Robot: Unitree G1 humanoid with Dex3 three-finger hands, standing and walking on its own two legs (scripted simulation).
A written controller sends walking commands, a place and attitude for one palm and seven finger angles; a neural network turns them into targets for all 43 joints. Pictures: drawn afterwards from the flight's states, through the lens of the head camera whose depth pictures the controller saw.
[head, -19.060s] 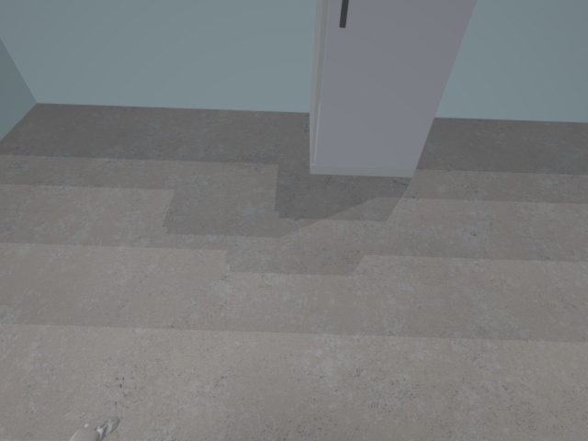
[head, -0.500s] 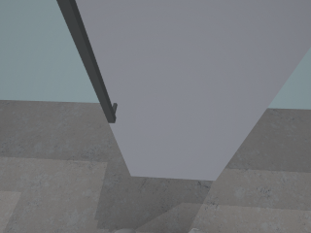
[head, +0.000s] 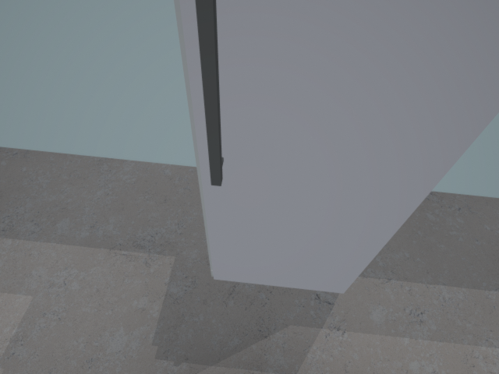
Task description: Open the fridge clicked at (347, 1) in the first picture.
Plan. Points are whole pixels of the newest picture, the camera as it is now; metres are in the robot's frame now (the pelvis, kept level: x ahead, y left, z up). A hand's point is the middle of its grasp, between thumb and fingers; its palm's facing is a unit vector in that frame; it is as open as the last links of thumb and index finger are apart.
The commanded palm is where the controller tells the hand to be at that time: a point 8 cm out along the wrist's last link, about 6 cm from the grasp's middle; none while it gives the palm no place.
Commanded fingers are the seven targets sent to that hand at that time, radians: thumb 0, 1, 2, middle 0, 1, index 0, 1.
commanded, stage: come to a stop and stand still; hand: left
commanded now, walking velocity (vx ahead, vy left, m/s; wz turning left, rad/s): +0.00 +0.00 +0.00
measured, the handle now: (213, 67) +0.48 +0.10 +0.23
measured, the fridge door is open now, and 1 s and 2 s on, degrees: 0 0 0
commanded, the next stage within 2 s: look again from close up in 0.70 s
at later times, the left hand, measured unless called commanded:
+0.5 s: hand out of the picture -0.04 +0.15 -0.18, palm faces +0.03 -0.99 -0.15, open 7.3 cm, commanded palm none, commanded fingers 0.00 0.90 0.90 -0.20 -0.30 -0.20 -0.30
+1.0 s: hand out of the picture +0.00 +0.18 -0.18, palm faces +0.03 -0.98 -0.21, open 7.4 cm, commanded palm none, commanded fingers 0.00 0.90 0.90 -0.20 -0.30 -0.20 -0.30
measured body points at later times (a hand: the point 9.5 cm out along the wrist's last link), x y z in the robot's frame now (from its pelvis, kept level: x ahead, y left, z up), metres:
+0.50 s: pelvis -0.03 +0.00 +0.00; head -0.02 +0.00 +0.45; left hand -0.04 +0.20 -0.16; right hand -0.08 -0.21 -0.16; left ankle +0.01 +0.08 -0.74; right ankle -0.05 -0.12 -0.74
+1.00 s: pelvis -0.01 +0.01 +0.00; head -0.01 +0.01 +0.45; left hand +0.00 +0.24 -0.16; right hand +0.01 -0.22 -0.16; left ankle +0.01 +0.08 -0.74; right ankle -0.05 -0.12 -0.74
